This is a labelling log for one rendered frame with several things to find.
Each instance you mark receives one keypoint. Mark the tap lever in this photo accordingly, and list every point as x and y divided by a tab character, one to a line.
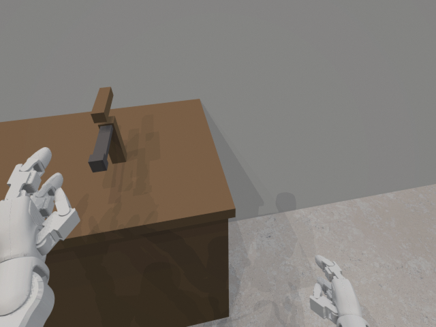
98	160

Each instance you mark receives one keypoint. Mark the right robot hand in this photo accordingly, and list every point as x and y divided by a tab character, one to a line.
341	297

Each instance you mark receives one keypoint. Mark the counter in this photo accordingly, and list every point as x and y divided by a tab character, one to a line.
151	247

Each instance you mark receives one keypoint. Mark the left robot hand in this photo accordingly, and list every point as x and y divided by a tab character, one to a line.
24	210

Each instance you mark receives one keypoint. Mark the robot left forearm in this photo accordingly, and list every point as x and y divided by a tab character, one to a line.
26	299

